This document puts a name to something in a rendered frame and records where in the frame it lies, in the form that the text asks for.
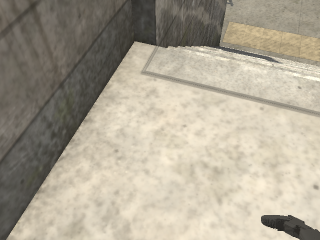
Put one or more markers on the robot right hand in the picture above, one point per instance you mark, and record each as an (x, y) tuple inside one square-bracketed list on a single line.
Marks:
[(291, 225)]

